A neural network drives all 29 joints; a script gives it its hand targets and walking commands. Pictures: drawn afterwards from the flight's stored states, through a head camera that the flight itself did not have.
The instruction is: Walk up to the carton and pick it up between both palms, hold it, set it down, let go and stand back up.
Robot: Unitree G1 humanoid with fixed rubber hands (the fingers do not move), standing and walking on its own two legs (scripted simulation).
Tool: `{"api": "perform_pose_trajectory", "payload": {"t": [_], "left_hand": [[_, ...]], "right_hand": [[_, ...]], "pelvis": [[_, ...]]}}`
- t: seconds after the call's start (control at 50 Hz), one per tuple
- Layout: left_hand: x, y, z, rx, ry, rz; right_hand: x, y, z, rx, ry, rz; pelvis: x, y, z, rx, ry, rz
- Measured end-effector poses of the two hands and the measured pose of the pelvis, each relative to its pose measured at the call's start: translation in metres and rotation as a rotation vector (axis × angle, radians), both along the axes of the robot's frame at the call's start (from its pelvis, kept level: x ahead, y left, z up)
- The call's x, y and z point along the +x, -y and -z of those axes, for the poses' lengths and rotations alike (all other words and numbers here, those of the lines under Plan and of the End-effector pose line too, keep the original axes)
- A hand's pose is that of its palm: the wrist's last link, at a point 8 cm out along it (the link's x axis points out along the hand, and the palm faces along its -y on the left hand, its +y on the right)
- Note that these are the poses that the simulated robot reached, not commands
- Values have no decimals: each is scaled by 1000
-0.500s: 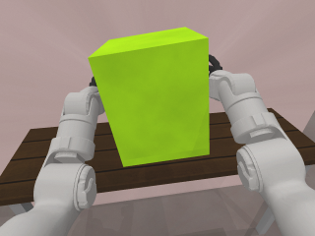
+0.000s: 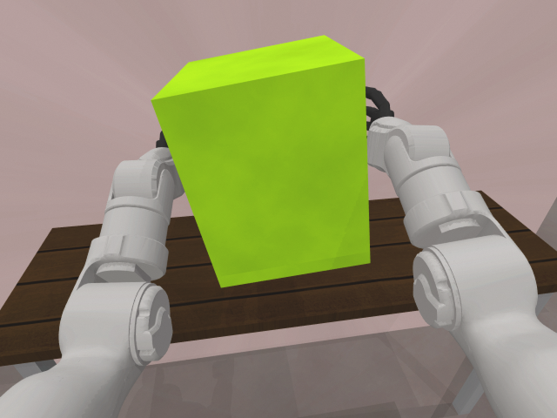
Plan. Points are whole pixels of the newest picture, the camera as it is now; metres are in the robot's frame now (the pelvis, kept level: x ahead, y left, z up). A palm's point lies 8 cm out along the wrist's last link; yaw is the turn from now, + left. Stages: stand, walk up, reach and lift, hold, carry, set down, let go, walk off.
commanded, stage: set down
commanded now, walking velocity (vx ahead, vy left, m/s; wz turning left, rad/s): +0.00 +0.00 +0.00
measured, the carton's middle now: (274, 157) +0.39 +0.00 +0.27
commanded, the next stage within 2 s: none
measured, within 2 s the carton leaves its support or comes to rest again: neither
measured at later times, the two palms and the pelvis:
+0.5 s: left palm (168, 177) +0.44 +0.16 +0.22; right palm (353, 163) +0.43 -0.13 +0.24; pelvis +0.03 +0.01 +0.00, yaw +0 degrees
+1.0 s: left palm (171, 191) +0.45 +0.16 +0.18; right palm (347, 175) +0.45 -0.13 +0.21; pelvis +0.03 +0.01 +0.00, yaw +0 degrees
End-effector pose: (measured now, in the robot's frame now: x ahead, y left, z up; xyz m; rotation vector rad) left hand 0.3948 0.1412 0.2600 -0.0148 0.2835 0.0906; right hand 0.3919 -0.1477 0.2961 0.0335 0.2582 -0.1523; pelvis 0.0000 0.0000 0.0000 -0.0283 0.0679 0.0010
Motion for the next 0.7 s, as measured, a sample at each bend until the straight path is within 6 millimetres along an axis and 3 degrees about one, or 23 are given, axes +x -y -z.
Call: {"api": "perform_pose_trajectory", "payload": {"t": [0.3,0.52,0.7], "left_hand": [[35,-15,32,-16,1,-25],[42,-20,45,4,-9,-15],[48,-20,51,5,11,-17]], "right_hand": [[38,-14,41,-22,11,-18],[41,-18,62,-11,2,-11],[48,-18,67,35,24,-2]], "pelvis": [[18,-4,-2,-5,1,-1],[25,-9,-3,-11,26,-2],[26,-9,-3,-11,26,-2]]}}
